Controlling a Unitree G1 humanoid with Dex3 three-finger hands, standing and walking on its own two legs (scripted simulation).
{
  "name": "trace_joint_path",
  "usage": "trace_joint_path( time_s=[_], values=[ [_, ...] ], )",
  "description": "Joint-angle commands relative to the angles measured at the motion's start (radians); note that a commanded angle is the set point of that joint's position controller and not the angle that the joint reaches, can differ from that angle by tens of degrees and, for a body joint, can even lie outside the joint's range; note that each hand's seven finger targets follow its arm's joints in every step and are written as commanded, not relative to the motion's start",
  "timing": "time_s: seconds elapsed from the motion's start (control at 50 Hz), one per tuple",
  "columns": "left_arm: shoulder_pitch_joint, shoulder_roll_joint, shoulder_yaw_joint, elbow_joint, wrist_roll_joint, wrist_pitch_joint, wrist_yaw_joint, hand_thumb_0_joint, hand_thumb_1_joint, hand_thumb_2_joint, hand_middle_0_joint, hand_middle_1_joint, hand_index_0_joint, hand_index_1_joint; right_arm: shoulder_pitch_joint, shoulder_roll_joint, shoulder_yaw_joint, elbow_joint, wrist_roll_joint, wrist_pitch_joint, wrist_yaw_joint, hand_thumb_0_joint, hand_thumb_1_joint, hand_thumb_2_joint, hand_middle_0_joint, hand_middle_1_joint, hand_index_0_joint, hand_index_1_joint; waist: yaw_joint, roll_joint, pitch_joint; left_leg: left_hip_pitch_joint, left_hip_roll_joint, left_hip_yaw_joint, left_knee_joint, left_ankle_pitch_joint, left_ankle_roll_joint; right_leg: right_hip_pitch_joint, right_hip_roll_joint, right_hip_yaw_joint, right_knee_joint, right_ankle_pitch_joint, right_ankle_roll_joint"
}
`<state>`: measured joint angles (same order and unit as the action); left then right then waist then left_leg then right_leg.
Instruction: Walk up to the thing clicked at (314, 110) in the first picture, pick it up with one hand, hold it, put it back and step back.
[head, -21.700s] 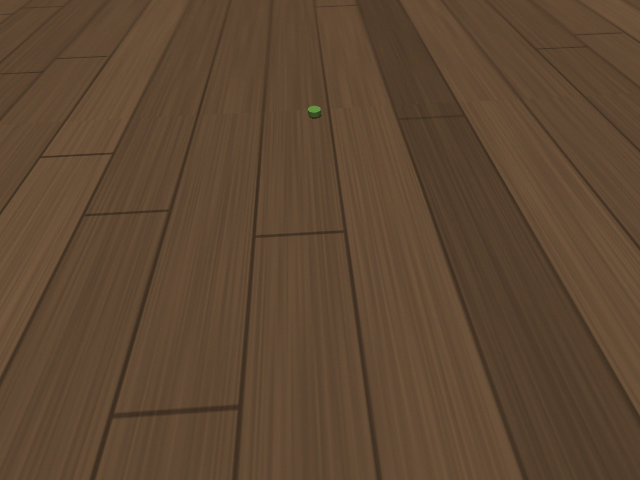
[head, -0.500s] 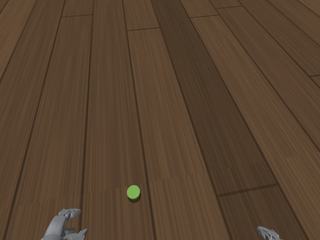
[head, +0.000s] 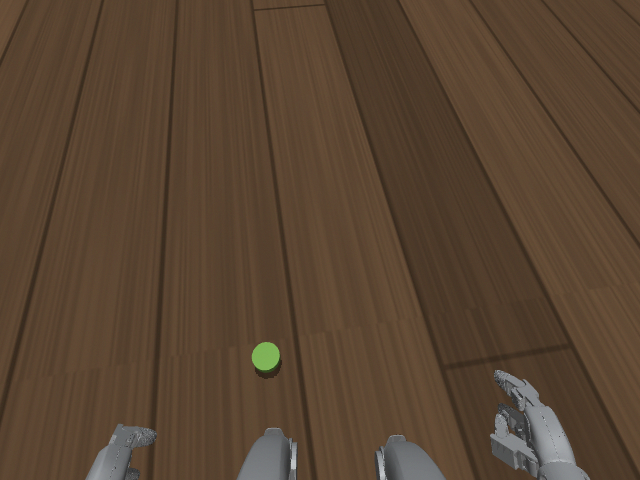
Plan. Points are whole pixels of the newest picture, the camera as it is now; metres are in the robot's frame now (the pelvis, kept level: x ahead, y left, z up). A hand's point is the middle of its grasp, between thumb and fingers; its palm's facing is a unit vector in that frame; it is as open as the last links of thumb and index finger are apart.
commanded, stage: rise first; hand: left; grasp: from above
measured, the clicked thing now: (266, 357) +0.44 +0.17 -0.67
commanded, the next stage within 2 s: none
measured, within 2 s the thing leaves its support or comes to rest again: neither
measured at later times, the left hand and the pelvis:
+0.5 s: hand (194, 428) +0.23 +0.25 -0.33, palm faces -0.44 -0.44 -0.78, open 14.2 cm; pelvis -0.06 -0.01 -0.18, yaw -2 degrees
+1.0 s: hand (222, 386) +0.32 +0.24 -0.45, palm faces -0.47 -0.07 -0.88, open 14.1 cm; pelvis -0.10 +0.00 -0.30, yaw -5 degrees
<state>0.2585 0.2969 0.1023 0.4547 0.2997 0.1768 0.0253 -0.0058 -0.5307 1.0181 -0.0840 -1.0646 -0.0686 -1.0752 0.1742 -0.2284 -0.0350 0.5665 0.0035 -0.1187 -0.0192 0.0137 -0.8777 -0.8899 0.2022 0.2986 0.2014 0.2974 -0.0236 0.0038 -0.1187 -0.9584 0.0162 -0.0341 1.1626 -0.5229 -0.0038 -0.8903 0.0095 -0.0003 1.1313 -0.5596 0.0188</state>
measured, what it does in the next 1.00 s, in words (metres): lowers itself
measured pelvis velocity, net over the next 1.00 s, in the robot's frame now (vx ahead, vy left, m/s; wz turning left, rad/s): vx -0.10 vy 0.00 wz -0.08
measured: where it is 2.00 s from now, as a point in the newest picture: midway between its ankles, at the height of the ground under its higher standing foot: outside the picture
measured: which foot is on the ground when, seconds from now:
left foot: down 0.00-1.00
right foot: down 0.00-1.00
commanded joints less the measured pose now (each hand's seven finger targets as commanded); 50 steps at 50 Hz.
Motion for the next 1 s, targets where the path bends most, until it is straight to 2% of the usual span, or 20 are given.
trace_joint_path(
  time_s=[0.0, 0.04, 0.08, 0.14, 0.22, 0.28, 0.3, 0.32, 0.36, 0.44, 0.5, 0.52, 0.6, 0.68, 0.8, 0.84, 0.88, 0.9, 0.94, 0.98],
  values=[
    [0.040, 0.166, 0.053, -0.161, 0.032, -0.007, 0.023, 0.000, -0.594, 1.026, -0.081, -1.037, -0.058, -1.061, 0.017, -0.156, -0.059, -0.146, 0.005, -0.055, -0.007, 0.000, -0.895, -0.900, 0.200, 0.300, 0.200, 0.300, -0.006, 0.066, -0.255, 0.191, 0.004, -0.007, -0.098, 0.325, 0.011, 0.018, 0.012, -0.038, -0.069, 0.282, -0.039],
    [0.009, 0.163, 0.036, -0.153, 0.050, -0.010, 0.024, 0.000, -0.589, 1.022, -0.079, -1.050, -0.058, -1.072, 0.015, -0.150, -0.053, -0.147, 0.006, -0.062, -0.006, 0.000, -0.892, -0.899, 0.200, 0.300, 0.200, 0.300, -0.022, 0.046, -0.273, 0.154, -0.002, 0.004, -0.042, 0.329, 0.020, -0.015, 0.014, -0.034, -0.044, 0.302, -0.033],
    [-0.043, 0.182, 0.048, -0.120, 0.084, -0.025, 0.030, 0.000, -0.602, 1.029, -0.082, -1.032, -0.056, -1.059, 0.003, -0.156, -0.054, -0.147, 0.003, -0.071, -0.001, 0.000, -0.894, -0.900, 0.200, 0.300, 0.200, 0.300, -0.024, 0.048, -0.256, 0.077, -0.005, 0.002, 0.006, 0.291, 0.019, -0.085, 0.013, -0.033, 0.015, 0.272, -0.038],
    [-0.135, 0.202, 0.044, -0.043, 0.145, -0.077, 0.042, 0.000, -0.589, 1.036, -0.079, -1.032, -0.050, -1.062, -0.013, -0.170, -0.058, -0.133, 0.000, -0.086, 0.013, 0.000, -0.877, -0.895, 0.200, 0.300, 0.200, 0.300, -0.033, 0.036, -0.285, -0.023, -0.008, -0.002, 0.113, 0.263, 0.021, -0.217, 0.015, -0.036, 0.123, 0.240, -0.037],
    [-0.207, 0.208, 0.014, -0.027, 0.232, -0.164, 0.070, 0.000, -0.589, 1.030, -0.082, -1.041, -0.057, -1.067, -0.025, -0.183, -0.069, -0.115, -0.002, -0.105, 0.032, 0.000, -0.875, -0.895, 0.200, 0.300, 0.200, 0.300, -0.020, 0.083, -0.409, -0.101, -0.014, -0.008, 0.224, 0.237, 0.014, -0.356, 0.017, -0.033, 0.266, 0.210, -0.041],
    [-0.285, 0.242, -0.001, -0.038, 0.295, -0.215, 0.107, 0.000, -0.589, 1.029, -0.078, -1.051, -0.058, -1.072, -0.038, -0.199, -0.076, -0.092, -0.001, -0.108, 0.039, 0.000, -0.883, -0.898, 0.200, 0.300, 0.200, 0.300, -0.012, 0.126, -0.492, -0.142, -0.008, -0.024, 0.297, 0.251, 0.007, -0.460, 0.020, -0.038, 0.363, 0.216, -0.045],
    [-0.304, 0.273, 0.019, -0.019, 0.321, -0.222, 0.123, 0.000, -0.575, 1.019, -0.073, -1.058, -0.060, -1.072, -0.036, -0.204, -0.080, -0.081, 0.001, -0.103, 0.041, 0.000, -0.882, -0.898, 0.200, 0.300, 0.200, 0.300, -0.005, 0.130, -0.525, -0.149, -0.008, -0.019, 0.329, 0.272, 0.010, -0.479, 0.022, -0.036, 0.386, 0.234, -0.044],
    [-0.335, 0.280, 0.016, -0.006, 0.345, -0.228, 0.138, 0.000, -0.596, 1.033, -0.075, -1.050, -0.056, -1.071, -0.037, -0.209, -0.081, -0.071, 0.002, -0.099, 0.042, 0.000, -0.897, -0.902, 0.200, 0.300, 0.200, 0.300, -0.012, 0.128, -0.542, -0.176, -0.009, -0.022, 0.354, 0.276, 0.010, -0.509, 0.024, -0.040, 0.413, 0.234, -0.047],
    [-0.388, 0.318, 0.038, 0.033, 0.390, -0.231, 0.168, 0.000, -0.589, 1.035, -0.069, -1.050, -0.051, -1.068, -0.040, -0.216, -0.084, -0.047, 0.003, -0.089, 0.045, 0.000, -0.891, -0.900, 0.200, 0.300, 0.200, 0.300, 0.006, 0.147, -0.574, -0.208, -0.009, -0.021, 0.403, 0.300, 0.009, -0.566, 0.025, -0.044, 0.467, 0.242, -0.050],
    [-0.584, 0.322, 0.010, 0.136, 0.470, -0.225, 0.209, 0.000, -0.567, 1.033, -0.060, -1.045, -0.049, -1.058, -0.017, -0.217, -0.091, -0.002, -0.001, -0.067, 0.048, 0.000, -0.880, -0.897, 0.200, 0.300, 0.200, 0.300, -0.013, 0.094, -0.610, -0.343, -0.011, -0.008, 0.492, 0.192, 0.018, -0.629, 0.031, -0.051, 0.500, 0.177, -0.047],
    [-0.727, 0.365, 0.008, 0.223, 0.521, -0.235, 0.225, 0.000, -0.583, 1.047, -0.069, -1.032, -0.053, -1.049, -0.009, -0.215, -0.090, 0.022, -0.008, -0.056, 0.049, 0.000, -0.893, -0.900, 0.200, 0.300, 0.200, 0.300, -0.013, 0.058, -0.635, -0.463, -0.019, 0.014, 0.561, 0.071, 0.021, -0.651, 0.034, -0.047, 0.528, 0.084, -0.046],
    [-0.766, 0.392, 0.020, 0.241, 0.534, -0.243, 0.230, 0.000, -0.589, 1.050, -0.080, -1.021, -0.059, -1.043, -0.002, -0.215, -0.090, 0.033, -0.010, -0.052, 0.049, 0.000, -0.899, -0.902, 0.200, 0.300, 0.200, 0.300, -0.007, 0.045, -0.654, -0.491, -0.019, 0.022, 0.592, 0.061, 0.023, -0.646, 0.035, -0.044, 0.541, 0.075, -0.044],
    [-0.929, 0.408, -0.018, 0.363, 0.592, -0.279, 0.233, 0.000, -0.587, 1.060, -0.080, -1.028, -0.061, -1.048, 0.006, -0.213, -0.092, 0.058, -0.024, -0.037, 0.049, 0.000, -0.902, -0.903, 0.200, 0.300, 0.200, 0.300, -0.037, 0.005, -0.638, -0.630, -0.023, 0.030, 0.670, -0.039, 0.028, -0.708, 0.040, -0.034, 0.575, -0.043, -0.042],
    [-1.036, 0.481, -0.009, 0.439, 0.659, -0.313, 0.248, 0.000, -0.579, 1.061, -0.087, -1.020, -0.069, -1.039, 0.022, -0.215, -0.086, 0.078, -0.036, -0.015, 0.050, 0.000, -0.904, -0.905, 0.200, 0.300, 0.200, 0.300, -0.032, 0.031, -0.630, -0.686, -0.028, 0.034, 0.709, -0.107, 0.027, -0.765, 0.046, -0.035, 0.607, -0.147, -0.050],
    [-1.145, 0.494, -0.024, 0.539, 0.757, -0.339, 0.299, 0.000, -0.568, 1.058, -0.080, -1.000, -0.064, -1.017, 0.043, -0.216, -0.073, 0.109, -0.052, 0.018, 0.057, 0.000, -0.898, -0.904, 0.200, 0.300, 0.200, 0.300, -0.058, 0.083, -0.612, -0.718, -0.031, 0.020, 0.747, -0.137, 0.026, -0.871, 0.048, -0.078, 0.698, -0.150, -0.059],
    [-1.181, 0.508, -0.016, 0.566, 0.780, -0.341, 0.318, 0.000, -0.562, 1.052, -0.071, -1.003, -0.062, -1.013, 0.061, -0.222, -0.067, 0.122, -0.057, 0.025, 0.060, 0.000, -0.897, -0.904, 0.200, 0.300, 0.200, 0.300, -0.066, 0.116, -0.610, -0.707, -0.030, 0.014, 0.758, -0.126, 0.024, -0.910, 0.046, -0.092, 0.729, -0.127, -0.063],
    [-1.215, 0.494, -0.038, 0.596, 0.804, -0.344, 0.331, 0.000, -0.563, 1.052, -0.070, -0.999, -0.061, -1.009, 0.066, -0.225, -0.066, 0.128, -0.064, 0.032, 0.062, 0.000, -0.896, -0.903, 0.200, 0.300, 0.200, 0.300, -0.084, 0.116, -0.594, -0.730, -0.030, 0.014, 0.781, -0.133, 0.027, -0.943, 0.048, -0.096, 0.738, -0.132, -0.063],
    [-1.227, 0.529, -0.021, 0.611, 0.818, -0.346, 0.341, 0.000, -0.563, 1.050, -0.073, -0.990, -0.062, -1.002, 0.065, -0.222, -0.062, 0.133, -0.067, 0.035, 0.064, 0.000, -0.896, -0.903, 0.200, 0.300, 0.200, 0.300, -0.081, 0.124, -0.591, -0.738, -0.032, 0.013, 0.786, -0.135, 0.028, -0.943, 0.048, -0.097, 0.751, -0.133, -0.064],
    [-1.255, 0.506, -0.043, 0.636, 0.840, -0.350, 0.352, 0.000, -0.561, 1.046, -0.077, -0.982, -0.065, -0.995, 0.070, -0.226, -0.061, 0.145, -0.076, 0.038, 0.067, 0.000, -0.896, -0.903, 0.200, 0.300, 0.200, 0.300, -0.091, 0.141, -0.598, -0.724, -0.026, 0.007, 0.799, -0.123, 0.025, -0.983, 0.047, -0.108, 0.776, -0.110, -0.067],
    [-1.260, 0.511, -0.043, 0.670, 0.860, -0.354, 0.366, 0.000, -0.565, 1.047, -0.075, -0.974, -0.062, -0.988, 0.071, -0.225, -0.056, 0.153, -0.081, 0.042, 0.071, 0.000, -0.896, -0.903, 0.200, 0.300, 0.200, 0.300, -0.090, 0.172, -0.584, -0.728, -0.026, 0.010, 0.810, -0.105, 0.022, -1.000, 0.047, -0.113, 0.798, -0.088, -0.069]
  ],
)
